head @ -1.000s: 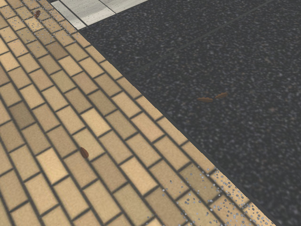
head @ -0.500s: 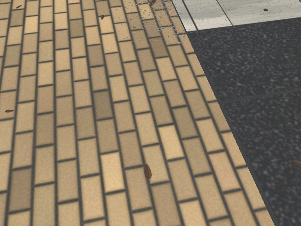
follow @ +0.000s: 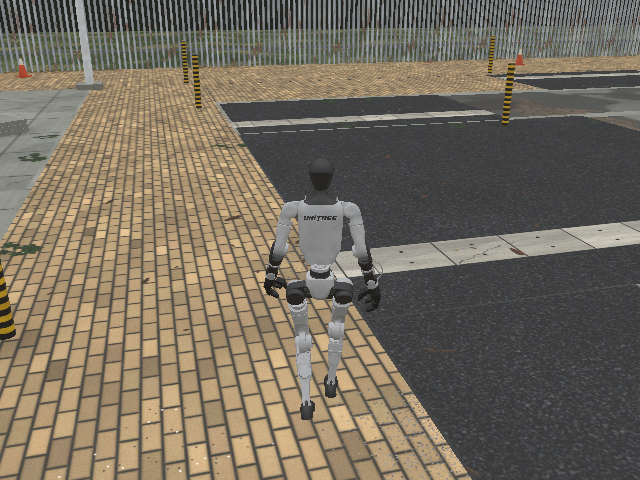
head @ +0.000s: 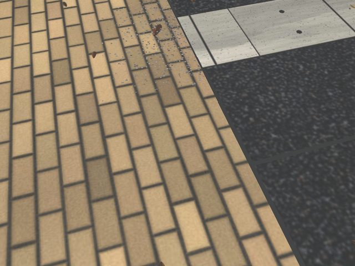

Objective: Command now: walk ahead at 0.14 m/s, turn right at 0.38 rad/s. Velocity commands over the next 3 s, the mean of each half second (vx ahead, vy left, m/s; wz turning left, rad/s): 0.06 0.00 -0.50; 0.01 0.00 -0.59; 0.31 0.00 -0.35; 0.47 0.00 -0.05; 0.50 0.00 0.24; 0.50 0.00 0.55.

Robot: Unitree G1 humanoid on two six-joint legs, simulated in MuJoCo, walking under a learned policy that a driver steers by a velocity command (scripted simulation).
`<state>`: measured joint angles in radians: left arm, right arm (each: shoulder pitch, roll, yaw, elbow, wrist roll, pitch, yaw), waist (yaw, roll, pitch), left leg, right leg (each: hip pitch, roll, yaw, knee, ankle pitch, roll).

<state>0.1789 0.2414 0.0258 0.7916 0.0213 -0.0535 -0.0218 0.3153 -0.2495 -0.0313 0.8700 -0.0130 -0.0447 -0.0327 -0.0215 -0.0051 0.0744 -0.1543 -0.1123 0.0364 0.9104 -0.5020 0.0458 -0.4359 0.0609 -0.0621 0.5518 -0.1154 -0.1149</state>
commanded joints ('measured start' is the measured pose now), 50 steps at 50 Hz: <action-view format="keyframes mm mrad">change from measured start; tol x16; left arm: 1 166 207 72 -28 -47 13 11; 50 60 151 58 -119 0 104 -10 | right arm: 1 65 -121 -22 -79 -16 3 3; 17 -165 -104 -17 -170 -6 78 -7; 50 -54 -207 -64 -168 -5 60 21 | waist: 1 42 -47 -290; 23 32 -138 -133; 27 50 223 -62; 50 54 63 -150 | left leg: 1 -385 58 -121 508 12 -46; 17 -368 102 -117 -56 139 -100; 24 -75 40 -111 -467 170 -35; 27 -3 495 -575 -735 300 140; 35 136 330 -151 -562 845 143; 47 72 409 -50 -493 775 139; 50 -95 364 45 -296 442 22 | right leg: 1 511 -401 506 -128 853 -294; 5 187 -231 346 -254 477 -171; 14 199 -169 474 -303 -140 -96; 24 179 -129 608 -196 32 -30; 27 -136 158 202 248 -455 113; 32 -109 42 147 640 -312 158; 40 -122 -20 85 427 -328 183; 50 366 -33 60 -199 -118 65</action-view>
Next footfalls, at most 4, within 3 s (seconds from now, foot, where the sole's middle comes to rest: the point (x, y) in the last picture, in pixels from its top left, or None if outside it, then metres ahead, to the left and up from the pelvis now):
0.50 left None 0.14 0.13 -0.76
1.00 right None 0.03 -0.05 -0.76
1.56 left None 0.37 -0.09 -0.76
2.08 right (309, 255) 0.47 -0.44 -0.76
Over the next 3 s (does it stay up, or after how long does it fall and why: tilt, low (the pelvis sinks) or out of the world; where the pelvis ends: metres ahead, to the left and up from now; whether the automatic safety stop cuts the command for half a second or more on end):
stays up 0.81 -0.56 0.02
